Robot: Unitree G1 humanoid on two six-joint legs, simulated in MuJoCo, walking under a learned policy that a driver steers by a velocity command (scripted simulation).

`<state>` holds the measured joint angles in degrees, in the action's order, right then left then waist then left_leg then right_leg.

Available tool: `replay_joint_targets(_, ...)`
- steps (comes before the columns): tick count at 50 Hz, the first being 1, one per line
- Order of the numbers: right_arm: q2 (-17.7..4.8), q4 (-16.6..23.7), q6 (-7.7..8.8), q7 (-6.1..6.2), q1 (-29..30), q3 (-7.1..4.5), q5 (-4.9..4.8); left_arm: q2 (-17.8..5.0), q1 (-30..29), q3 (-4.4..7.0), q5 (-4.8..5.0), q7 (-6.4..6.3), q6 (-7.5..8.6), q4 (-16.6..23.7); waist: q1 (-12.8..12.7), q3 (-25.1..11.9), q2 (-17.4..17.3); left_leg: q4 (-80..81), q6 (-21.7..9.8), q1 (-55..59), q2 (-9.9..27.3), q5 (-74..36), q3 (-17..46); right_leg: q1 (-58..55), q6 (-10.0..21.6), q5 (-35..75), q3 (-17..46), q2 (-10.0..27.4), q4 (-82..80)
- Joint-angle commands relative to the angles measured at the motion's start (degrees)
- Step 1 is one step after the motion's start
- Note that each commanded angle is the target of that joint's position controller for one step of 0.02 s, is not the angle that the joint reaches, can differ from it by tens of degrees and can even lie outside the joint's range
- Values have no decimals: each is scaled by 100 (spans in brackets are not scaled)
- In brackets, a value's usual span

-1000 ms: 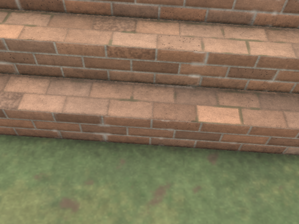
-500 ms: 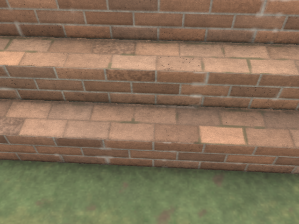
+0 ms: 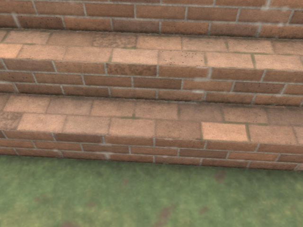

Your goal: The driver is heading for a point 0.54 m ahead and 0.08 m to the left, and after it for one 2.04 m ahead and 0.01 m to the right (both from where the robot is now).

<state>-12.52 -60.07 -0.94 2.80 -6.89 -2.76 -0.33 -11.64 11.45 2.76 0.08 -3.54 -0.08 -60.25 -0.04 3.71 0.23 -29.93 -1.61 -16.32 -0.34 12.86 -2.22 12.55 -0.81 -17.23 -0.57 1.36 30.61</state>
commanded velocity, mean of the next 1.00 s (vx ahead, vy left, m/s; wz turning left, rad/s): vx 0.17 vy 0.00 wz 0.34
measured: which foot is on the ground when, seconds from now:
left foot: down 0.00-0.26, up 0.28-1.00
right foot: down 0.00-0.04, up 0.06-0.24, down 0.26-1.00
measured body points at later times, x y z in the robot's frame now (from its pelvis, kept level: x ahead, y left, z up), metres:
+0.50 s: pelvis -0.09 -0.08 +0.02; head -0.09 -0.11 +0.47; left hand -0.07 +0.20 -0.10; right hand +0.02 -0.37 -0.13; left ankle -0.09 +0.09 -0.63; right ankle -0.09 -0.15 -0.73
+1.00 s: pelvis +0.01 +0.04 -0.01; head +0.03 +0.06 +0.44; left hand -0.13 +0.29 -0.15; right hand +0.27 -0.11 -0.11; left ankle +0.06 +0.20 -0.72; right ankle -0.09 -0.15 -0.73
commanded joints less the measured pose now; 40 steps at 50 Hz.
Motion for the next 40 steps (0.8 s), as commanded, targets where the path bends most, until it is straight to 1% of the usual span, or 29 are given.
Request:
replay_joint_targets(1,-972,302,-69,103,-216,-230,28,-572,196,123,4,-105,-70,306,83,-735,-408,507,-829,598,897,-2491,884,397,169,1534,-140,-82,531)
replay_joint_targets(2,-1030,337,-99,128,-274,-243,58,-543,167,124,-2,-116,-110,354,126,-794,-621,705,-1074,545,1220,-2642,1184,482,130,1013,-204,-193,999)
replay_joint_targets(3,-1081,422,-112,171,-149,-239,92,-494,193,132,-22,-104,-156,382,130,-875,-1016,943,-1431,409,1688,-2960,1593,570,99,-493,-233,-347,1842)
replay_joint_targets(4,-1091,492,-76,206,-133,-215,166,-563,143,162,-18,-87,-202,430,239,-892,-1245,1193,-1835,380,2219,-3405,1985,931,36,-1986,17,-332,3195)
replay_joint_targets(5,-1121,563,-11,225,16,-202,183,-650,208,204,31,-82,-248,421,150,-912,-1005,1229,-1888,217,2347,-3473,1965,983,2,-2323,465,-180,4090)
replay_joint_targets(6,-1147,678,48,225,446,-207,83,-586,403,198,75,-81,-292,371,-102,-838,-700,1187,-1561,-48,2119,-3013,1625,848,10,-2140,737,-2,4027)
replay_joint_targets(7,-1152,761,80,202,781,-208,0,-550,512,178,53,-87,-298,324,-230,-712,-514,1229,-1253,-153,1846,-2643,1365,780,-19,-1838,618,45,3456)
replay_joint_targets(8,-1165,749,67,189,885,-218,-42,-516,529,158,3,-93,-269,314,-247,-695,-497,1223,-1086,-20,1685,-2538,1236,751,-74,-1599,451,70,2809)
replay_joint_targets(9,-1241,685,19,184,823,-249,-64,-455,485,120,-21,-88,-217,337,-188,-711,-616,1173,-997,138,1550,-2612,1202,655,-106,-1386,335,104,2054)
replay_joint_targets(10,-1273,626,-46,183,681,-274,-77,-479,490,114,23,-68,-173,328,-111,-777,-786,1092,-950,341,1460,-2717,1229,503,-125,-1083,243,39,1373)
replay_joint_targets(11,-1299,598,-109,186,572,-288,-119,-529,655,130,76,-24,-148,257,-137,-854,-833,965,-880,461,1393,-2756,1235,238,-105,-516,85,-95,596)
replay_joint_targets(12,-1310,609,-173,185,516,-303,-223,-577,943,151,106,48,-148,131,-242,-841,-769,810,-727,366,1264,-2604,1152,-133,-6,269,-175,-299,-368)
replay_joint_targets(13,-1156,618,-216,143,278,-285,-277,-723,898,179,68,135,-181,134,-123,-645,-283,361,-464,-142,912,-1684,896,-458,148,736,37,-211,-952)
replay_joint_targets(14,-624,659,-226,71,-16,-157,-73,-1288,925,316,23,97,-276,240,54,-747,1465,-936,13,-1497,110,1160,106,-1108,649,1799,1520,1243,-1201)
replay_joint_targets(15,-778,947,-184,101,659,-253,36,-1521,906,307,-364,147,-186,496,-458,-647,1749,-2323,185,-1973,-609,2576,833,114,1659,1226,2673,2354,-1672)
replay_joint_targets(16,-1174,994,-159,60,854,-394,-83,-1486,539,294,-520,157,-47,696,-285,-476,998,-3172,53,-1927,-447,2087,1373,448,1724,-752,2734,2126,-2087)
replay_joint_targets(17,-1344,867,-139,35,532,-498,-187,-1482,-154,292,-368,137,81,855,149,-200,957,-3425,-63,-2155,-449,1359,1420,413,1241,-1614,2336,1731,-2186)
replay_joint_targets(18,-1336,650,-125,69,135,-536,-119,-1367,-483,273,-170,93,171,1012,310,-214,929,-3616,-59,-2402,-396,864,1335,34,841,-1967,2051,1516,-2188)
replay_joint_targets(19,-1342,528,-104,86,-35,-568,-66,-1115,-516,215,-60,46,233,1048,289,-115,867,-3767,12,-2579,-310,480,1267,-197,661,-1907,1787,1484,-2193)
replay_joint_targets(20,-1254,499,-62,57,-78,-576,-54,-918,-335,160,-17,10,277,1008,239,-110,781,-3899,77,-2573,-252,219,1104,-334,583,-1859,1543,1421,-2246)
replay_joint_targets(21,-1145,516,-29,24,-49,-574,-62,-805,-68,129,-5,-15,311,927,149,-105,780,-3927,134,-2656,-202,67,933,-552,550,-1804,1336,1398,-2313)
replay_joint_targets(22,-1043,559,-4,-4,24,-561,-65,-775,217,118,-2,-36,345,843,40,-84,770,-3864,183,-2776,-129,-25,843,-791,549,-1748,1189,1400,-2362)
replay_joint_targets(23,-981,601,15,-28,89,-555,-72,-791,464,120,-12,-49,376,773,-57,-41,751,-3774,227,-2880,-70,-93,792,-983,561,-1708,1081,1407,-2410)
replay_joint_targets(24,-939,637,36,-50,121,-550,-80,-836,652,130,-25,-54,405,725,-126,2,729,-3675,262,-2966,-18,-147,769,-1133,588,-1680,1019,1435,-2458)
replay_joint_targets(26,-896,705,84,-92,120,-543,-96,-938,843,157,-43,-56,460,700,-200,81,698,-3482,307,-3139,74,-254,783,-1346,658,-1631,961,1555,-2550)
replay_joint_targets(29,-863,798,140,-140,-5,-535,-105,-1036,874,200,-50,-43,511,735,-188,149,688,-3243,346,-3321,232,-384,832,-1472,758,-1528,829,1739,-2670)
replay_joint_targets(34,-751,983,172,-202,-121,-493,-91,-1076,916,270,-66,6,536,773,-148,228,627,-2976,352,-3477,509,-589,777,-1413,913,-1141,323,1910,-2774)
replay_joint_targets(37,-622,1125,192,-260,-28,-437,-91,-1096,955,313,-80,32,536,788,-162,283,577,-2667,288,-3441,645,-757,627,-1358,957,-755,-105,1928,-2773)
replay_joint_targets(40,-459,1334,219,-362,274,-343,-99,-1171,1013,370,-80,62,521,814,-246,382,533,-2195,158,-3274,754,-849,356,-1300,978,-390,-561,1943,-2758)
